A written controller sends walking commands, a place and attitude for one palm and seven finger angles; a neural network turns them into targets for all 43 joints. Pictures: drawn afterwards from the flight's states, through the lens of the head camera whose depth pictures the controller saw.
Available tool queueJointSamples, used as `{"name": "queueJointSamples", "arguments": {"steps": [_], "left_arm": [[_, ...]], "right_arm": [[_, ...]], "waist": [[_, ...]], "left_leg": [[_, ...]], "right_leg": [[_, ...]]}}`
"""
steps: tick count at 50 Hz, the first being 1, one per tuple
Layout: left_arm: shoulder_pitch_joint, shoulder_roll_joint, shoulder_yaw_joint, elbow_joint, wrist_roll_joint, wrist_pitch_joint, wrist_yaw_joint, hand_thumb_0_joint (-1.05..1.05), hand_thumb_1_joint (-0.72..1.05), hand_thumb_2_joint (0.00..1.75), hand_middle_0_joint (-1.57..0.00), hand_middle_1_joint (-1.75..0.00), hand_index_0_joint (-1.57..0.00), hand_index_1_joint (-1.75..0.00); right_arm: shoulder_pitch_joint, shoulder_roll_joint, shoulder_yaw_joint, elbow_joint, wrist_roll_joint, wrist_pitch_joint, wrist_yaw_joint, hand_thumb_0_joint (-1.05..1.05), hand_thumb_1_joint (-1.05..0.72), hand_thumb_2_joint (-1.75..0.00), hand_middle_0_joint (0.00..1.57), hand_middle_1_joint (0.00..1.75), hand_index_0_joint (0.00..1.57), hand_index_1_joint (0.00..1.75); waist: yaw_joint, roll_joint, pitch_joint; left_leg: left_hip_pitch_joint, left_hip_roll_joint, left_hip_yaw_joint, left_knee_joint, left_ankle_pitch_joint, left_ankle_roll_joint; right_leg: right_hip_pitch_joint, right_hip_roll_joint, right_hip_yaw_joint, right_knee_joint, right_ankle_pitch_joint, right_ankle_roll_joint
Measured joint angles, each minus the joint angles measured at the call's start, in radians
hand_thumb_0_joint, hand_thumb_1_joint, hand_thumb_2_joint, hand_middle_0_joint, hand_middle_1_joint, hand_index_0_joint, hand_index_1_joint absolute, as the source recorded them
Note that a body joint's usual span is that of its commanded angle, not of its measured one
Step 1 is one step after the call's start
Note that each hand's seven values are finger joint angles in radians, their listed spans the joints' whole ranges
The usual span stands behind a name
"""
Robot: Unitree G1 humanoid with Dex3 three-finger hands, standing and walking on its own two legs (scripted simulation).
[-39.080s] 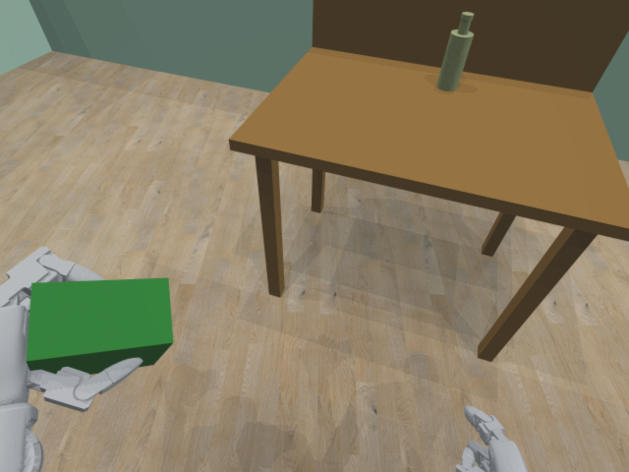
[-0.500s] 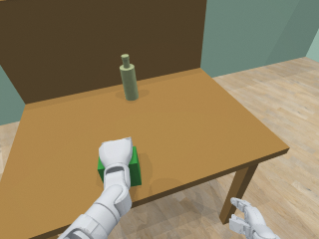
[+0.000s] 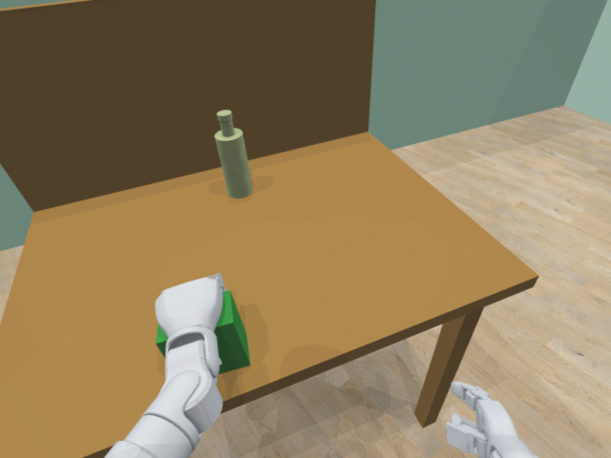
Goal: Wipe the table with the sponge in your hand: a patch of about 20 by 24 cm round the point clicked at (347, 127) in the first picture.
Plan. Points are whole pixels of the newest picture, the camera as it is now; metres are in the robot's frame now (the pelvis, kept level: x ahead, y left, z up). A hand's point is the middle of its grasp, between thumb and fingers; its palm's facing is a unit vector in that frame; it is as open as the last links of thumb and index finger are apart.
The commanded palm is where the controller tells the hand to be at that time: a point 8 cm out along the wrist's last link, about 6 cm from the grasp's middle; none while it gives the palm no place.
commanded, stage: slide back across to the middle lane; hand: left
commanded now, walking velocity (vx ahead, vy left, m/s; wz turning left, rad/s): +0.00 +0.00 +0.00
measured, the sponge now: (209, 343) +0.29 +0.19 -0.01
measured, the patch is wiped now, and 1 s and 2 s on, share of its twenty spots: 0.95 0.95 0.95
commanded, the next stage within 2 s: wipe forward along the middle lane in 0.22 s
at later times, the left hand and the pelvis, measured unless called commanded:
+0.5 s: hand (165, 335) +0.28 +0.24 +0.02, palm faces -0.04 -0.09 -1.00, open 10.1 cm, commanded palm +0.25 +0.24 +0.06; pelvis -0.01 +0.00 +0.00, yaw +1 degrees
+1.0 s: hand (162, 306) +0.33 +0.27 +0.02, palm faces -0.06 -0.04 -1.00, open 10.1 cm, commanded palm +0.30 +0.26 +0.06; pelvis -0.01 +0.01 -0.01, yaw +1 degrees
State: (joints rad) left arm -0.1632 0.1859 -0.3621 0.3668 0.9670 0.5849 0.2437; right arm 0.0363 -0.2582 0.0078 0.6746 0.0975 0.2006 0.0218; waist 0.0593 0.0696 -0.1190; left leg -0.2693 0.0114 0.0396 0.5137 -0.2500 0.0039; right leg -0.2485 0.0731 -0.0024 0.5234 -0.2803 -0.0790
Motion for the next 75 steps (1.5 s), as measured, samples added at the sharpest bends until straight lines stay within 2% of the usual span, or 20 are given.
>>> {"name": "queueJointSamples", "arguments": {"steps": [13, 19, 24, 51, 64, 75], "left_arm": [[0.104, 0.062, 0.061, -0.096, 0.005, -0.055, -0.030, -0.01, -0.49, 1.06, -0.69, -1.36, -0.72, -1.38], [0.098, 0.078, 0.083, -0.086, 0.009, -0.086, -0.046, -0.01, -0.49, 1.06, -0.70, -1.36, -0.72, -1.38], [0.037, 0.080, 0.101, -0.021, 0.017, -0.109, -0.046, -0.02, -0.50, 1.06, -0.70, -1.35, -0.73, -1.38], [-0.253, 0.128, 0.181, 0.330, 0.010, -0.191, -0.007, -0.01, -0.51, 1.06, -0.72, -1.34, -0.74, -1.37], [-0.348, 0.138, 0.198, 0.444, 0.018, -0.228, 0.016, -0.01, -0.52, 1.06, -0.72, -1.34, -0.75, -1.37], [-0.454, 0.184, 0.224, 0.571, 0.029, -0.268, 0.016, 0.00, -0.52, 1.06, -0.73, -1.34, -0.75, -1.37]], "right_arm": [[-0.021, 0.000, 0.006, -0.013, -0.005, -0.033, -0.016, 0.01, -0.90, -0.90, 0.20, 0.30, 0.20, 0.30], [-0.016, 0.002, 0.009, -0.012, -0.008, -0.049, -0.031, 0.01, -0.90, -0.90, 0.20, 0.30, 0.20, 0.30], [-0.003, 0.004, 0.013, 0.005, -0.009, -0.060, -0.050, 0.01, -0.90, -0.90, 0.20, 0.30, 0.20, 0.30], [0.115, -0.010, -0.005, 0.033, -0.001, -0.060, -0.068, 0.01, -0.90, -0.90, 0.20, 0.30, 0.20, 0.30], [0.127, -0.006, -0.004, 0.031, -0.006, -0.060, -0.063, 0.01, -0.90, -0.90, 0.20, 0.30, 0.20, 0.30], [0.151, -0.002, -0.001, 0.031, -0.010, -0.064, -0.059, 0.01, -0.90, -0.90, 0.20, 0.30, 0.20, 0.30]], "waist": [[0.018, 0.004, 0.013], [0.021, 0.005, 0.019], [0.023, 0.000, 0.020], [-0.039, -0.007, -0.007], [-0.049, -0.010, -0.016], [-0.074, -0.017, -0.015]], "left_leg": [[0.020, 0.001, -0.004, -0.006, 0.002, 0.001], [0.010, -0.003, -0.009, -0.005, 0.006, 0.004], [-0.016, -0.007, -0.016, 0.006, 0.007, 0.006], [-0.177, -0.010, -0.027, 0.091, -0.005, 0.014], [-0.224, -0.012, -0.033, 0.114, -0.011, 0.020], [-0.266, -0.011, -0.035, 0.131, -0.016, 0.024]], "right_leg": [[0.026, 0.001, -0.002, -0.018, 0.006, 0.001], [0.018, -0.003, -0.007, -0.016, 0.008, 0.004], [-0.004, -0.006, -0.015, -0.008, 0.009, 0.006], [-0.153, -0.010, -0.027, 0.060, 0.001, 0.017], [-0.192, -0.012, -0.034, 0.071, 0.000, 0.023], [-0.228, -0.010, -0.036, 0.073, 0.001, 0.028]]}}
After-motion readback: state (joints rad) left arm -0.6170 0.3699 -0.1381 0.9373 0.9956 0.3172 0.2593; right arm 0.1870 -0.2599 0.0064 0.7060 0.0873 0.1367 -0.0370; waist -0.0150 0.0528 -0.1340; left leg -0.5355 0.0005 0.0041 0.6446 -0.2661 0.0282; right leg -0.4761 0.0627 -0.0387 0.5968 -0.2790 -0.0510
